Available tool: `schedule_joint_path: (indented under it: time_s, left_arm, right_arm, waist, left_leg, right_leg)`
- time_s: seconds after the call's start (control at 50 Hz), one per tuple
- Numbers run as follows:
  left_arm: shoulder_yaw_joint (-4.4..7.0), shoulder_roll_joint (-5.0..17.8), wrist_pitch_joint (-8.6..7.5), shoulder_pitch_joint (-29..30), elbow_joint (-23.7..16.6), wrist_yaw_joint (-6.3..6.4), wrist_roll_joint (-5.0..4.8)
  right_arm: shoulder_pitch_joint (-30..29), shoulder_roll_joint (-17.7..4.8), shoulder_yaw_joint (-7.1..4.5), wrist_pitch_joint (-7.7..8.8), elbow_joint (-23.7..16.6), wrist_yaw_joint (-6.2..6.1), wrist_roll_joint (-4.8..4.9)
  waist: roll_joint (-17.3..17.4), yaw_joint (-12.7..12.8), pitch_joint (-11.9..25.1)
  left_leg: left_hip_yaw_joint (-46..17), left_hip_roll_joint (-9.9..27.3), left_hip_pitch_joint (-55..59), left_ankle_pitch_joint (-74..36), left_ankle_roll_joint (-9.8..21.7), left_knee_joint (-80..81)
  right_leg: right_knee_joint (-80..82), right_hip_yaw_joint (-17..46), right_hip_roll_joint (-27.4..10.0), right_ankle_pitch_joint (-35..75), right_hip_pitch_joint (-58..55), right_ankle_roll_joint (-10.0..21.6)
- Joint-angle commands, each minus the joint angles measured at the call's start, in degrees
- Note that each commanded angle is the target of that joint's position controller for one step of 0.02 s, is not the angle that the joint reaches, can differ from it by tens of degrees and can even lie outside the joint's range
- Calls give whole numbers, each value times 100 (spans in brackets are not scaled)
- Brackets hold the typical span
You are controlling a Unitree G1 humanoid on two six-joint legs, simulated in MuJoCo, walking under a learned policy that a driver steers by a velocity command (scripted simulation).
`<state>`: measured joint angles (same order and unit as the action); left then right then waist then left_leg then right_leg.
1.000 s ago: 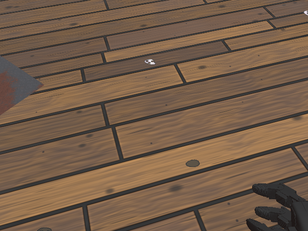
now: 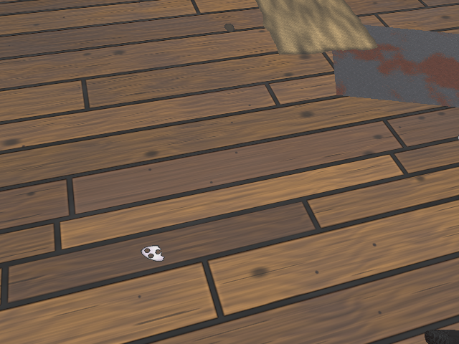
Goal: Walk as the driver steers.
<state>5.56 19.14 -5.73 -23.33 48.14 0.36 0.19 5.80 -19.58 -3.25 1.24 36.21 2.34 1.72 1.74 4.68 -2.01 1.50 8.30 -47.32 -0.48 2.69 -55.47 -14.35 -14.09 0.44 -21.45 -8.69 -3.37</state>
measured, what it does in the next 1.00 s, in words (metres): walks ahead, turning left: left foot, then right foot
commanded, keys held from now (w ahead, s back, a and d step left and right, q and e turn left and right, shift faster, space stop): w+q+shift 1.00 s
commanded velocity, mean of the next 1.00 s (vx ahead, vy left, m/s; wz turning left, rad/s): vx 1.00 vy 0.00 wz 0.97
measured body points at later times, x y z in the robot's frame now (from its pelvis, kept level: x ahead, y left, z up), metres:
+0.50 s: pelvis +0.45 +0.06 +0.00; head +0.47 +0.09 +0.45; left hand +0.62 +0.38 -0.02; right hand +0.58 -0.20 -0.10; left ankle +0.28 +0.08 -0.72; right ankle +0.73 +0.00 -0.69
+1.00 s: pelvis +0.79 +0.26 -0.02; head +0.79 +0.30 +0.43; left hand +0.54 +0.38 -0.16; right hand +1.12 +0.35 -0.06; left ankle +0.85 +0.48 -0.69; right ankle +0.74 +0.01 -0.72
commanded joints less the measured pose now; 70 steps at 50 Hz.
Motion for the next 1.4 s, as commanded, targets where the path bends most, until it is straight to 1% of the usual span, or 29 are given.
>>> schedule_joint_path:
  time_s: [0.02, 0.1, 0.12, 0.14, 0.16, 0.18, 0.22, 0.28, 0.36, 0.46, 0.5, 0.54, 0.56, 0.58, 0.6, 0.64, 0.66, 0.74, 0.9, 0.96, 1.02, 1.04, 1.06, 1.08, 1.1, 1.14, 1.26, 1.32, 1.4]
  left_arm:
    - [127, 962, -126, 1112, -692, -1, -35]
    - [220, 1396, 161, 1278, -844, -17, -141]
    - [33, 780, 81, 1280, -795, -27, -106]
    - [-294, -310, -170, 388, -1214, -106, -26]
    - [-314, 283, -419, 771, -1504, -131, -145]
    - [-209, 691, -503, 1607, -1622, -109, -319]
    - [-262, 445, -455, 1666, -1547, 2, -109]
    - [-197, 463, -202, 1426, -1415, -4, 22]
    - [-338, -23, -172, 2731, -1861, -43, 135]
    - [-178, 226, -259, 3132, -2100, -130, -179]
    - [-67, 456, -297, 2943, -2076, -123, -260]
    - [186, 817, -292, 1231, -1743, -41, -324]
    - [196, 971, -211, -208, -1539, 39, -272]
    - [222, 1446, -209, -300, -1383, -89, 60]
    - [134, 860, -181, 181, -1558, -129, 42]
    - [33, 448, -73, 554, -1466, -59, 19]
    - [28, 451, -56, 625, -1323, -54, 66]
    - [-81, 44, -138, 752, -888, -83, -77]
    - [-32, 618, -110, 435, -547, 8, 74]
    - [8, 966, -10, 172, -434, 75, 77]
    - [127, 1451, 177, 508, -592, 170, 23]
    - [110, 1360, 156, 963, -800, 139, -35]
    - [-138, 478, 23, 966, -811, 76, 17]
    - [-389, -120, -253, 169, -1315, 2, -136]
    - [-311, 555, -470, 815, -1397, -43, -237]
    - [-320, 451, -470, 1216, -1386, 9, -326]
    - [-383, 115, -101, 1496, -1393, -42, 116]
    - [-511, -279, -226, 2300, -1472, -201, 165]
    - [-342, 77, -259, 2679, -1655, -287, 74]
  right_arm:
    - [56, -89, 32, 44, -246, 174, 2]
    - [2562, -1166, -507, -131, 268, 78, 121]
    - [3112, -1379, -599, -200, 551, -31, 187]
    - [2291, -1804, -536, -107, 276, -25, 64]
    - [2097, -1357, -423, 68, -117, 46, -32]
    - [2086, -1056, -381, 216, -106, 56, -89]
    - [1501, -875, -311, 403, -99, 80, -141]
    - [1069, -571, -201, 412, -182, -74, -107]
    - [1350, -481, -172, 334, 19, -316, 18]
    - [1652, -522, -255, 263, 285, -382, 114]
    - [1639, -492, -291, 211, 351, -415, 109]
    - [1372, -463, -268, 148, 253, -335, -77]
    - [1255, 6, -81, 143, 67, -262, -277]
    - [2531, 664, 121, 204, -207, -210, 179]
    - [2213, 97, 112, 157, -45, -289, 346]
    - [970, -456, -31, 107, -175, -293, 22]
    - [701, -376, -43, 124, -307, -256, -70]
    - [618, -10, -9, -59, -466, -148, 137]
    - [-517, 16, 75, 62, -780, 101, 63]
    - [-927, -116, 19, 165, -897, 252, 82]
    - [975, -762, -351, 36, -520, 206, 187]
    - [2560, -1188, -600, -43, -63, 117, 152]
    - [2873, -1172, -562, -109, 265, -23, 173]
    - [2100, -1386, -476, 55, -149, -19, -43]
    - [2154, -875, -414, 166, -223, -30, -127]
    - [1645, -588, -301, 389, -72, 15, -182]
    - [974, -249, -114, 456, 152, -230, -167]
    - [1656, -306, -131, 379, 481, -342, -121]
    - [2052, -296, -128, 242, 874, -381, -77]
  waist:
    - [-75, -613, -614]
    - [-690, -2062, 911]
    - [280, -2146, 669]
    - [2483, -732, 1035]
    - [1549, -1003, 1928]
    - [520, -1132, 1034]
    - [-635, -523, 320]
    - [-298, -191, -51]
    - [-194, -691, -447]
    - [333, -974, -198]
    - [496, -794, -163]
    - [561, 177, 891]
    - [169, 722, 2024]
    - [-3096, -229, 2838]
    - [-2671, -48, 2090]
    - [-578, 131, 757]
    - [-374, 14, 376]
    - [-682, -347, -97]
    - [-116, -161, -883]
    - [-303, -194, -677]
    - [-1153, -1471, 460]
    - [-904, -2224, 1051]
    - [510, -1956, 750]
    - [1920, -822, 1838]
    - [747, -1324, 2029]
    - [-790, -723, 453]
    - [-277, -274, -497]
    - [-325, -913, -171]
    - [246, -1020, -38]
  left_leg:
    - [399, -273, 1454, -609, 264, 923]
    - [787, -1233, 4818, 850, 868, 966]
    - [-11, -1063, 5919, 839, 1081, 1314]
    - [-3215, -109, 6855, 1932, 2141, 2381]
    - [-5377, 621, 7026, 4173, 2377, 3931]
    - [-5422, 638, 6210, 4585, 1976, 4461]
    - [-4573, 325, 4448, 3491, 1713, 4231]
    - [-3262, -298, 3216, 2306, 1667, 4284]
    - [-2166, -918, 2449, 1102, 1343, 4225]
    - [-2635, -785, 2927, 1798, 916, 3812]
    - [-2874, -562, 3633, 1137, 818, 3356]
    - [-2576, -784, 3781, -624, 486, 1523]
    - [-2206, -974, 2628, 279, 333, -461]
    - [-1658, -1613, 631, 3435, 97, -2482]
    - [-1319, -942, -84, 2762, 79, -3029]
    - [-889, -591, 81, 2022, 61, -2800]
    - [-900, -386, 224, 1838, 74, -2474]
    - [-840, 125, 217, 1757, 141, -2070]
    - [-95, -42, -71, -288, 117, -138]
    - [845, -737, 1067, -269, 398, 932]
    - [987, -1314, 3367, 765, 759, 796]
    - [451, -1225, 5468, 508, 1082, 1421]
    - [-683, -658, 6552, 570, 1333, 1673]
    - [-4151, 500, 7746, 2241, 2543, 2789]
    - [-5096, 768, 7444, 3757, 2315, 3977]
    - [-4295, 609, 5302, 3233, 1858, 4386]
    - [-1152, -545, 2498, -1950, 1267, 4265]
    - [-599, -921, 2572, -1533, 877, 4089]
    - [-1074, -480, 3863, -832, 636, 3523]
  right_leg:
    - [713, -31, -1348, 3703, 1227, 800]
    - [-3335, 53, -1440, 7710, 1314, 698]
    - [-5845, 176, -669, 3282, 2823, 367]
    - [-8087, 1086, 424, -1382, 5084, 184]
    - [-8012, 2288, 311, -914, 5632, 463]
    - [-7434, 2254, 94, -365, 5800, 630]
    - [-6335, 2345, -323, 214, 5039, 594]
    - [-5194, 2358, -541, 411, 4315, 283]
    - [-2887, 1851, -201, 2149, 3807, -91]
    - [-1440, 2087, 56, 2948, 2881, -157]
    - [-1280, 2160, -21, 2469, 2875, -60]
    - [-1549, 1972, -123, 1829, 1156, 195]
    - [-2237, 2762, -943, 596, -980, 359]
    - [-529, 6588, -2421, -2259, -2433, 1376]
    - [-22, 7051, -2416, -3620, -1830, 1286]
    - [-54, 4944, -1891, -1462, -237, 984]
    - [-51, 4284, -1712, -595, 367, 998]
    - [248, 2742, -1478, 619, 1135, 958]
    - [777, 573, -1276, 2623, 1059, 737]
    - [307, 25, -1167, 5978, 679, 405]
    - [-2249, 49, -1510, 9451, 664, 523]
    - [-4101, 172, -1322, 8532, 1803, 561]
    - [-6558, 346, -310, 1176, 3544, 425]
    - [-8159, 1531, 366, -1203, 5434, 389]
    - [-7689, 2285, 27, -414, 5748, 641]
    - [-6583, 2168, -435, 264, 5372, 679]
    - [-4231, 1471, -793, 1375, 4066, -7]
    - [-2225, 1067, -237, 3797, 3212, 20]
    - [-1136, 1361, -1, 4252, 3332, 357]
